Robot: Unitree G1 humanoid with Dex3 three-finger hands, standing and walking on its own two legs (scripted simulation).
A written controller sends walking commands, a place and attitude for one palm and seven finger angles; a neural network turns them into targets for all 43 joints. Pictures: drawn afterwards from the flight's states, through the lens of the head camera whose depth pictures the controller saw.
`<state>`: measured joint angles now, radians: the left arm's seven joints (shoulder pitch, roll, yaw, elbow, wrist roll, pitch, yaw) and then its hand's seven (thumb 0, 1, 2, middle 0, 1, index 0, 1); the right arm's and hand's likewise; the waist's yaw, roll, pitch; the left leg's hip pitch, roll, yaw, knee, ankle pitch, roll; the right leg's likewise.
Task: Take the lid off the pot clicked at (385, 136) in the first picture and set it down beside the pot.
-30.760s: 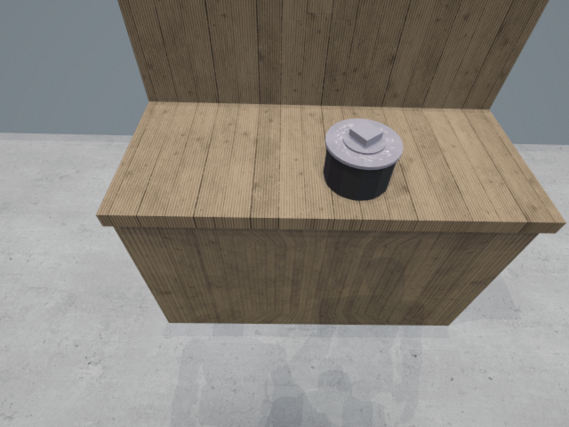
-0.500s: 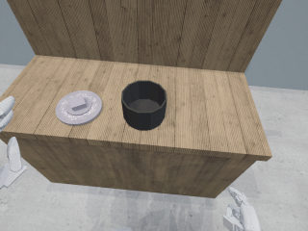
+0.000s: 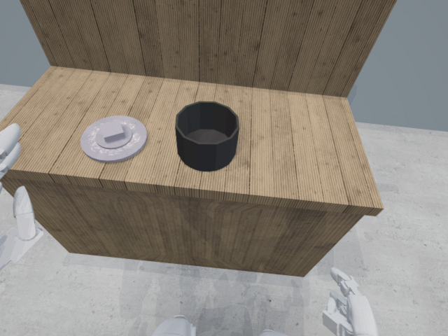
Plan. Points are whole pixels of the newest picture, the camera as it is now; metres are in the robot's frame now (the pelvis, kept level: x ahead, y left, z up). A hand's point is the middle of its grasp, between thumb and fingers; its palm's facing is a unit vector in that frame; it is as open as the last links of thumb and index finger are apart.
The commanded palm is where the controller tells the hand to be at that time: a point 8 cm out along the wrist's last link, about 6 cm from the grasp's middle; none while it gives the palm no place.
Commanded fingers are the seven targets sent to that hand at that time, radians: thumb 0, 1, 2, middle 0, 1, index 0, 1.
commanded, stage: step back with the hand held close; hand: left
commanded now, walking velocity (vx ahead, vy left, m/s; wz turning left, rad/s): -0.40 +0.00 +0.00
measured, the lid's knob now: (112, 130) +0.59 +0.33 -0.05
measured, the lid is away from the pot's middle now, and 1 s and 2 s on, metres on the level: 0.25 0.25 0.25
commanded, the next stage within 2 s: stop stepping back and stand still in 0.74 s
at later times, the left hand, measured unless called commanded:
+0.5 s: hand (16, 270) +0.16 +0.23 +0.19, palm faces +0.34 -0.86 -0.39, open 7.4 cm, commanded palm +0.09 +0.28 +0.20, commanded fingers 0.00 0.90 0.90 -0.20 -0.30 -0.20 -0.30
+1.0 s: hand (1, 330) +0.11 +0.23 +0.16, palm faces +0.20 -0.88 -0.44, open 7.4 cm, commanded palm +0.04 +0.28 +0.20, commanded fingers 0.00 0.90 0.90 -0.20 -0.30 -0.20 -0.30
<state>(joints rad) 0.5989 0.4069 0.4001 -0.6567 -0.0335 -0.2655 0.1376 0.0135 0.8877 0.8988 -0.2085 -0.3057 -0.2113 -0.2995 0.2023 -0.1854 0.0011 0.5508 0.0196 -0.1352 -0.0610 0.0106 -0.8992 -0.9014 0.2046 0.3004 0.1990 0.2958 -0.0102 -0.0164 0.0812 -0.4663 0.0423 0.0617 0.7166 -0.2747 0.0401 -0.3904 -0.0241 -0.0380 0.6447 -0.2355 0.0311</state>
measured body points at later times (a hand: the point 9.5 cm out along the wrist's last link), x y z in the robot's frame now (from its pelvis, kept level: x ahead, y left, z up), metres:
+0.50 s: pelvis -0.04 +0.00 +0.00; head -0.03 +0.04 +0.45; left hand +0.13 +0.27 +0.21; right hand +0.11 -0.24 -0.07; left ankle +0.04 +0.11 -0.71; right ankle +0.05 -0.15 -0.72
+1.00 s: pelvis -0.11 +0.01 +0.00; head -0.09 +0.06 +0.45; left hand +0.09 +0.28 +0.19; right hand +0.02 -0.25 -0.06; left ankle -0.07 +0.11 -0.72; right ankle -0.11 -0.14 -0.71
